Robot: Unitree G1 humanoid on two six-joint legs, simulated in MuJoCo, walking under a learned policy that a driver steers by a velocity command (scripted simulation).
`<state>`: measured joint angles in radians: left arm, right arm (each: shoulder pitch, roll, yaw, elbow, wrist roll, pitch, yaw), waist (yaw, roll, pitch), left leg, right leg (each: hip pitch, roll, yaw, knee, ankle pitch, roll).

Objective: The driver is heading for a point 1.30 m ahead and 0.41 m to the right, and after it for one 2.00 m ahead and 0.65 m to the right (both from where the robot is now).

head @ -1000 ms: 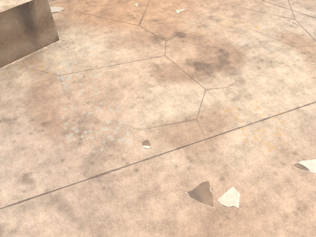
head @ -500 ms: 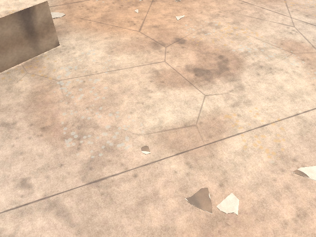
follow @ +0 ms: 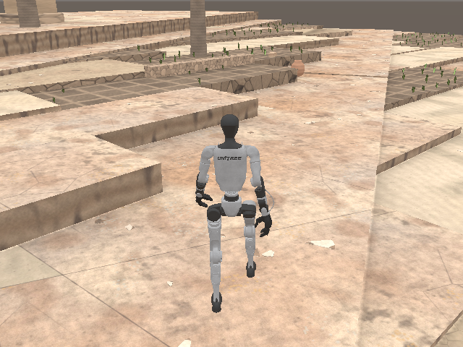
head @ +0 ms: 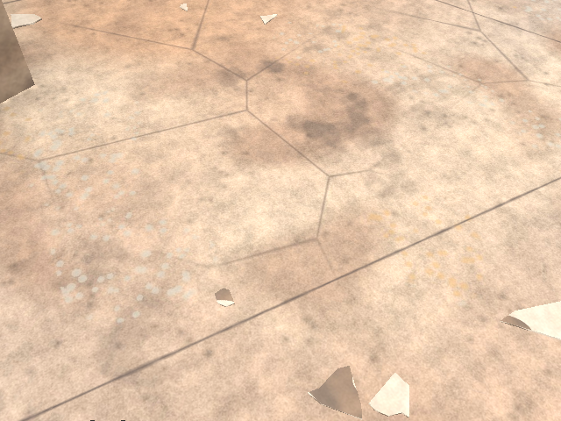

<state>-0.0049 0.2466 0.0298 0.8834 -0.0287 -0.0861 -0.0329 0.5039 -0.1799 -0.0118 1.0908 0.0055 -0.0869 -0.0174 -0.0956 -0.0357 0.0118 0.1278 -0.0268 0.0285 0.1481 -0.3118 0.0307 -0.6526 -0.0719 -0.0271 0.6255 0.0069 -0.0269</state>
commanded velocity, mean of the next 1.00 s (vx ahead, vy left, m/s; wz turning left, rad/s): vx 0.49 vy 0.00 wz -0.13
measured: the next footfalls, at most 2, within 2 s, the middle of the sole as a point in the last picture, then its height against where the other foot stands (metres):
right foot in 0.10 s outside the picture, level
left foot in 0.66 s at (213, 385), level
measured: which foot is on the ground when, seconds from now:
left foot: down 0.00-0.12, up 0.14-0.64, down 0.66-1.00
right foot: up 0.00-0.08, down 0.10-0.68, up 0.70-1.00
